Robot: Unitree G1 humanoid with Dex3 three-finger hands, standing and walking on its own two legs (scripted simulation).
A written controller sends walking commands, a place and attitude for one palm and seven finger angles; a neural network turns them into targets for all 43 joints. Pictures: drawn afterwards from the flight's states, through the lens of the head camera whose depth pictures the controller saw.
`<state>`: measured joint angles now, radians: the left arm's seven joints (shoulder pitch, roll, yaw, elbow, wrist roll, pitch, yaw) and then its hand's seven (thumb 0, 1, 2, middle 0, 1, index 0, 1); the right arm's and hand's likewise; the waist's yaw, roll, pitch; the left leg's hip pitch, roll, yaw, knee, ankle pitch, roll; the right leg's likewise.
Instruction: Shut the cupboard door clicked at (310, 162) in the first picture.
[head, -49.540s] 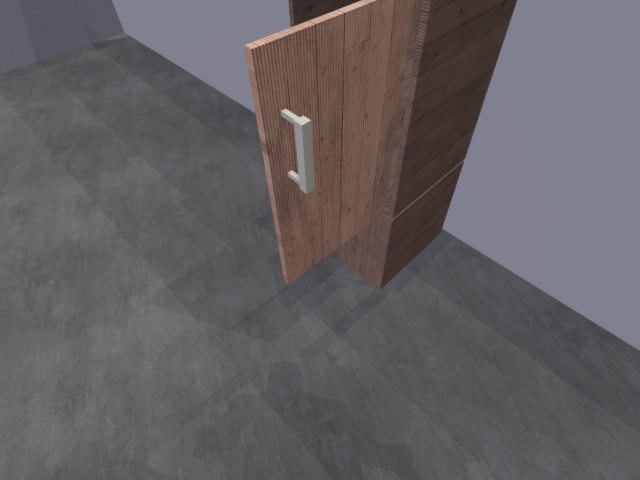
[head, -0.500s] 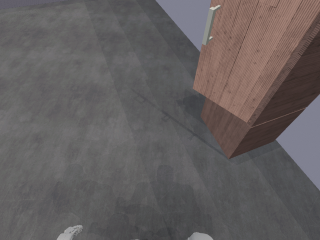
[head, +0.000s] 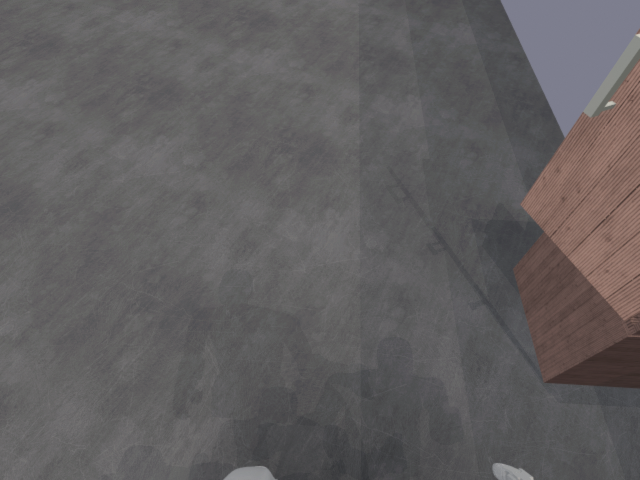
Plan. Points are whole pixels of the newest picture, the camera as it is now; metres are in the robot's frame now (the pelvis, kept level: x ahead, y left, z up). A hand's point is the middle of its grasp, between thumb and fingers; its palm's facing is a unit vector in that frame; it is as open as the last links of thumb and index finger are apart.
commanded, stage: walk to a spot facing it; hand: left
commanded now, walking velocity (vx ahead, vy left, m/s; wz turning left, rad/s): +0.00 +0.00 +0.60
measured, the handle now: (623, 76) +0.77 -0.49 +0.08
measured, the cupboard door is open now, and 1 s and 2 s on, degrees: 25 25 25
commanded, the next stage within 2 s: turn to face it in 0.90 s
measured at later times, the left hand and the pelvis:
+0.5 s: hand out of the picture +0.02 +0.17 -0.14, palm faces +0.34 -0.91 -0.23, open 7.4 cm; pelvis +0.06 -0.01 +0.02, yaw +19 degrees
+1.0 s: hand (90, 431) +0.18 +0.33 -0.13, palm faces +0.50 -0.84 -0.22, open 7.4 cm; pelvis +0.19 +0.11 +0.02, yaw +30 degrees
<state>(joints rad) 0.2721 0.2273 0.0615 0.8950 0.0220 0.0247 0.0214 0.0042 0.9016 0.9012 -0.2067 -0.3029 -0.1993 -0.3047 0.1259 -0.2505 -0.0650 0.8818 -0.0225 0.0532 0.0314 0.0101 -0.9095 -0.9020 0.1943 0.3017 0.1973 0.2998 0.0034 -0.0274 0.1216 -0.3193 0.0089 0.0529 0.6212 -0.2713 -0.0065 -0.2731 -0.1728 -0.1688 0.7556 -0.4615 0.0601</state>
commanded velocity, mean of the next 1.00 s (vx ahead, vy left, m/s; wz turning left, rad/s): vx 0.28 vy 0.00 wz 0.42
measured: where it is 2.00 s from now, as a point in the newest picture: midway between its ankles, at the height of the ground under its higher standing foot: (266, 417)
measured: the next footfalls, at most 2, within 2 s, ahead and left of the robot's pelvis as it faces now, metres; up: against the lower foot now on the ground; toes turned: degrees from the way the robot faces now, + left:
right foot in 0.26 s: +0.09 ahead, -0.13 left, +0.00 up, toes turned +5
left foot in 0.68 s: +0.17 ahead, +0.19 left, +0.00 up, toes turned +33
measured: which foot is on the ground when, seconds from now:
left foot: down 0.00-0.26, up 0.28-0.66, down 0.68-1.00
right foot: up 0.00-0.24, down 0.26-0.68, up 0.70-1.00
